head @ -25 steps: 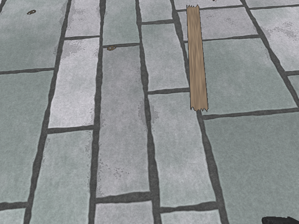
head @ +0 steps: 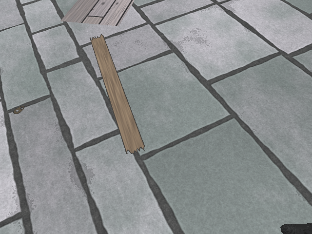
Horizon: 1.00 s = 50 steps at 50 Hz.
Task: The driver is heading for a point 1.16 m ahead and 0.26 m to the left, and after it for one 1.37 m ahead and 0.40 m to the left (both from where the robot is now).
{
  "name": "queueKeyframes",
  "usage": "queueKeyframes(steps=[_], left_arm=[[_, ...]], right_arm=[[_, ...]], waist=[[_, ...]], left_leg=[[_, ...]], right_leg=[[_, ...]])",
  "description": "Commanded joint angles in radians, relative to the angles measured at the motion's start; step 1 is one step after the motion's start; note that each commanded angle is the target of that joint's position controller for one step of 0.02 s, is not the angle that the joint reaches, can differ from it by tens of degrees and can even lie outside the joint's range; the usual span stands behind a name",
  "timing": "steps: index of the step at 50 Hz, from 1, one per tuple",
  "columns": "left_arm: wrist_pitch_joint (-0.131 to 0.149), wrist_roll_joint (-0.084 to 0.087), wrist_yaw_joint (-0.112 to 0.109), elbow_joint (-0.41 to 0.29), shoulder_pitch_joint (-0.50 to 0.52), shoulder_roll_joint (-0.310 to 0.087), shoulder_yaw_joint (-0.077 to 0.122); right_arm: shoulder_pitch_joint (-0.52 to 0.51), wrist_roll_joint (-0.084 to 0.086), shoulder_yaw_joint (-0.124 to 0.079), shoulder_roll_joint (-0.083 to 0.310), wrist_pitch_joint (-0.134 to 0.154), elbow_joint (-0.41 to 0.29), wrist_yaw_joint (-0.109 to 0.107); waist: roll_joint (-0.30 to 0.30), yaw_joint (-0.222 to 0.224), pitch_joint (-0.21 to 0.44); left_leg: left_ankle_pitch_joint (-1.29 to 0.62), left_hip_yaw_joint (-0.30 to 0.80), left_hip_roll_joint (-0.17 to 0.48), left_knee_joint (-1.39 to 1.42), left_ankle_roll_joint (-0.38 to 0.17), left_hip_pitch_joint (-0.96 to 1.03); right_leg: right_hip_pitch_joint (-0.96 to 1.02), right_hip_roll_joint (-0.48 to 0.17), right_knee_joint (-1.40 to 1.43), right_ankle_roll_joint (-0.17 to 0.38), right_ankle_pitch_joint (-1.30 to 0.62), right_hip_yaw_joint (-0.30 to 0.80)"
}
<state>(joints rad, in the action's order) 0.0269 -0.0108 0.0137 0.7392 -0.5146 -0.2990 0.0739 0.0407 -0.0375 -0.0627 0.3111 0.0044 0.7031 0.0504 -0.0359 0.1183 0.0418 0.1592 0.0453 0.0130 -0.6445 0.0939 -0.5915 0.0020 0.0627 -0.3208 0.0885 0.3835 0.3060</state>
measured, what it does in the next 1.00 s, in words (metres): walks ahead, turning left: left foot, then right foot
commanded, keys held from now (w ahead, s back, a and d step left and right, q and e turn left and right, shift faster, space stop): w+shift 0.20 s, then w+q+shift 0.80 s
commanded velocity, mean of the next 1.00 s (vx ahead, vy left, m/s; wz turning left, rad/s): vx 0.96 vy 0.00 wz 0.35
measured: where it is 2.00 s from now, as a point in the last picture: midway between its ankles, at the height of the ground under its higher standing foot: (130, 65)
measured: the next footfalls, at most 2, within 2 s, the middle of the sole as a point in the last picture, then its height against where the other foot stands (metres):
left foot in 0.06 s outside the picture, level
right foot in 0.48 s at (224, 220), level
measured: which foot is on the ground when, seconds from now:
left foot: up 0.00-0.04, down 0.06-0.46, up 0.48-0.88, down 0.90-1.00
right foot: down 0.00-0.08, up 0.10-0.46, down 0.48-0.90, up 0.92-1.00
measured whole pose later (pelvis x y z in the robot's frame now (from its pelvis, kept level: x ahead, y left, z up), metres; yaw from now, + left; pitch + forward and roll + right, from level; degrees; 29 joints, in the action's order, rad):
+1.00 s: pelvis +0.88 +0.06 -0.04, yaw +25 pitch -1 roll +1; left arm 0.09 -0.04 -0.01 0.78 -0.27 -0.23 0.00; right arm 0.22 -0.02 -0.06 0.34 -0.01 0.78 0.02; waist -0.01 0.00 -0.07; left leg 0.28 -0.10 -0.19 -0.72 -0.22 -0.44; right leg -0.25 -0.03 -1.45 -0.02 0.36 0.02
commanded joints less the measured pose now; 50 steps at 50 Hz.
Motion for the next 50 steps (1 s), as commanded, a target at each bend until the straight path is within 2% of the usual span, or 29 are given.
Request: queueKeyframes(steps=[1,3,4,5,6,7,8,11,14,16,18,20,22,23,24,25,26,28,30,34,39,42,44,45,46,47,48,49,50], left_arm=[[0.024,0.001,-0.013,-0.063,0.102,-0.203,0.052],[0.043,0.001,-0.005,-0.053,0.151,-0.184,0.042],[0.055,0.011,-0.003,-0.071,0.144,-0.113,0.021],[0.064,0.033,0.001,-0.118,0.096,-0.013,-0.009],[0.053,0.014,-0.007,-0.077,0.128,-0.053,-0.017],[0.049,-0.008,0.003,-0.066,0.181,-0.085,-0.010],[0.045,-0.024,0.018,-0.061,0.219,-0.096,-0.009],[0.034,-0.037,0.045,-0.093,0.314,-0.058,-0.027],[0.031,-0.060,0.055,-0.155,0.440,-0.056,-0.046],[0.042,-0.056,0.066,-0.210,0.569,-0.041,-0.070],[0.050,-0.039,0.078,-0.227,0.624,-0.015,-0.090],[0.049,-0.032,0.059,-0.205,0.579,-0.050,-0.076],[0.048,-0.036,0.022,-0.125,0.334,-0.116,-0.042],[0.048,-0.043,0.001,-0.075,0.168,-0.158,-0.020],[0.052,-0.068,-0.023,-0.047,0.012,-0.237,0.008],[0.054,-0.093,-0.024,-0.059,0.028,-0.277,0.012],[0.046,-0.060,-0.022,-0.061,0.112,-0.215,0.008],[0.056,-0.045,-0.018,-0.044,0.230,-0.098,-0.014],[0.072,-0.033,-0.019,-0.011,0.226,-0.061,-0.024],[0.104,-0.003,-0.008,0.054,0.194,-0.010,-0.034],[0.116,-0.009,-0.020,0.087,0.184,-0.072,-0.024],[0.091,-0.012,-0.045,0.081,0.140,-0.180,-0.002],[0.054,-0.025,-0.055,0.044,0.229,-0.230,0.014],[0.042,-0.031,-0.041,0.041,0.248,-0.215,0.015],[0.053,-0.045,-0.018,0.012,0.264,-0.070,-0.022],[0.073,-0.021,-0.020,-0.106,0.160,-0.069,-0.034],[0.100,-0.031,-0.021,-0.121,0.248,-0.116,-0.041],[0.110,-0.029,-0.020,-0.114,0.285,-0.138,-0.041],[0.105,-0.040,-0.022,-0.111,0.310,-0.128,-0.044]], right_arm=[[-0.115,0.014,-0.014,0.096,0.041,-0.121,-0.011],[0.241,0.002,-0.046,0.170,0.062,-0.029,-0.044],[0.463,-0.021,-0.071,0.267,0.066,0.000,-0.067],[0.459,-0.035,-0.082,0.347,0.066,0.012,-0.063],[0.313,-0.029,-0.057,0.225,0.062,-0.010,-0.054],[0.271,-0.021,-0.041,0.146,0.062,-0.015,-0.050],[0.275,-0.021,-0.030,0.107,0.065,0.003,-0.048],[0.360,-0.010,0.000,0.045,0.092,0.080,-0.044],[0.415,0.023,0.002,0.061,0.107,0.124,-0.040],[0.400,0.028,0.001,0.070,0.111,0.124,-0.041],[0.409,0.030,-0.014,0.126,0.112,0.137,-0.042],[0.416,0.039,-0.021,0.173,0.113,0.151,-0.035],[0.417,0.039,-0.028,0.218,0.112,0.166,-0.037],[0.397,0.040,-0.028,0.216,0.110,0.162,-0.038],[0.394,0.029,-0.007,0.112,0.110,0.140,-0.038],[0.502,0.068,0.021,-0.025,0.101,0.096,-0.043],[0.406,0.062,0.000,0.082,0.085,0.083,-0.046],[0.330,0.039,0.000,0.065,0.063,0.086,-0.029],[0.347,0.019,0.002,0.024,0.031,0.095,-0.011],[0.161,0.006,0.017,-0.020,-0.004,0.010,0.015],[-0.033,0.014,0.044,-0.003,0.007,-0.075,0.049],[0.075,0.019,0.032,0.056,0.010,-0.037,0.043],[0.426,0.017,-0.009,0.143,0.008,0.061,0.019],[0.567,0.022,-0.039,0.187,0.007,0.114,-0.006],[0.477,0.039,-0.062,0.256,-0.006,0.113,-0.030],[0.407,0.004,-0.080,0.363,-0.014,0.052,-0.030],[0.395,0.009,-0.084,0.319,-0.018,0.026,-0.041],[0.361,0.012,-0.070,0.251,-0.011,0.040,-0.051],[0.326,0.015,-0.059,0.217,0.003,0.052,-0.053]], waist=[[0.229,-0.072,-0.114],[0.127,-0.252,0.062],[-0.091,-0.335,0.244],[-0.412,-0.248,0.271],[-0.214,-0.196,0.100],[-0.059,-0.184,0.026],[0.009,-0.175,-0.012],[-0.082,-0.161,-0.101],[-0.068,-0.133,-0.150],[-0.042,-0.139,-0.183],[-0.056,-0.145,-0.175],[-0.049,-0.110,-0.125],[-0.049,0.017,0.044],[-0.040,0.108,0.124],[0.085,0.135,0.241],[0.273,0.023,0.356],[0.202,0.021,0.245],[0.113,-0.048,0.002],[0.145,-0.108,-0.054],[0.119,-0.135,-0.149],[0.055,-0.145,-0.200],[0.114,-0.221,-0.075],[0.141,-0.404,0.100],[0.064,-0.438,0.142],[-0.183,-0.327,0.032],[-0.232,-0.209,0.239],[-0.045,-0.254,0.224],[0.078,-0.207,0.043],[0.133,-0.153,-0.035]], left_leg=[[0.038,-0.027,-0.021,0.104,-0.040,0.157],[0.069,-0.031,-0.014,0.119,-0.096,0.640],[0.499,0.224,0.183,0.185,-0.133,0.912],[0.859,0.803,0.377,0.453,-0.195,0.962],[0.815,0.832,0.380,0.453,-0.219,0.811],[0.679,0.662,0.345,0.418,-0.230,0.710],[0.552,0.519,0.295,0.419,-0.233,0.637],[0.302,0.327,0.199,0.460,-0.237,0.560],[0.074,0.271,0.190,0.508,-0.289,0.579],[-0.080,0.198,0.147,0.558,-0.290,0.469],[-0.287,0.149,0.144,0.620,-0.281,0.342],[-0.608,0.122,0.159,0.550,-0.270,0.374],[-0.890,0.082,0.139,0.201,-0.236,0.414],[-0.748,0.079,0.100,-0.053,-0.217,0.293],[-0.253,0.048,0.015,-0.402,-0.212,0.123],[0.315,0.055,-0.042,-0.709,-0.212,-0.060],[0.199,0.052,-0.016,-0.753,-0.221,-0.139],[0.087,0.036,0.065,-0.682,-0.208,-0.148],[0.088,0.032,0.095,-0.652,-0.188,-0.100],[-0.014,-0.023,0.120,-0.577,-0.176,-0.193],[-0.232,-0.200,0.041,-0.177,-0.225,-0.031],[-0.174,-0.274,-0.085,-0.110,-0.268,0.188],[-0.062,-0.200,-0.120,-0.105,-0.326,0.555],[-0.009,-0.111,-0.104,-0.029,-0.361,0.766],[-0.055,0.110,0.015,-0.017,-0.395,0.811],[0.003,0.634,0.209,0.155,-0.605,1.082],[0.281,0.804,0.254,0.364,-0.595,1.031],[0.320,0.745,0.230,0.430,-0.538,0.836],[0.226,0.655,0.188,0.430,-0.502,0.669]], right_leg=[[-0.157,-0.205,0.094,0.129,-0.152,0.221],[-0.293,-0.116,-0.282,0.069,-0.548,0.098],[-0.468,-0.006,-0.658,0.040,-0.386,-0.035],[-0.709,0.098,-0.911,0.012,0.137,-0.104],[-0.786,0.014,-1.010,0.034,0.014,-0.111],[-0.770,-0.034,-0.994,0.034,-0.078,-0.141],[-0.744,-0.066,-0.950,0.030,-0.118,-0.156],[-0.766,-0.073,-0.863,0.010,-0.127,-0.133],[-0.886,-0.111,-0.763,-0.027,-0.146,-0.242],[-0.775,-0.121,-0.546,-0.055,-0.233,-0.303],[-0.516,-0.074,-0.394,-0.051,-0.295,-0.372],[-0.336,-0.028,-0.347,-0.031,-0.323,-0.382],[-0.038,0.020,-0.296,-0.010,-0.242,-0.363],[0.186,-0.043,-0.269,-0.008,-0.223,-0.315],[0.381,-0.268,-0.242,0.000,0.109,-0.093],[0.433,-0.546,-0.059,0.053,0.421,0.389],[0.298,-0.503,0.071,0.058,0.463,0.476],[0.058,-0.416,0.073,0.053,0.139,0.151],[-0.065,-0.365,0.112,0.027,-0.029,-0.045],[-0.112,-0.304,0.189,-0.017,-0.344,-0.328],[-0.121,-0.229,0.233,-0.058,-0.770,-0.581],[0.027,-0.270,-0.012,-0.082,-1.419,-0.592],[-0.046,-0.308,-0.471,-0.065,-1.490,-0.548],[-0.206,-0.239,-0.838,-0.063,-1.034,-0.540],[-0.527,-0.047,-1.235,-0.086,0.025,-0.516],[-0.840,-0.007,-1.438,-0.116,0.139,-0.302],[-0.923,-0.055,-1.366,-0.104,0.047,-0.206],[-0.905,-0.105,-1.235,-0.099,-0.021,-0.203],[-0.831,-0.139,-1.138,-0.107,-0.031,-0.210]])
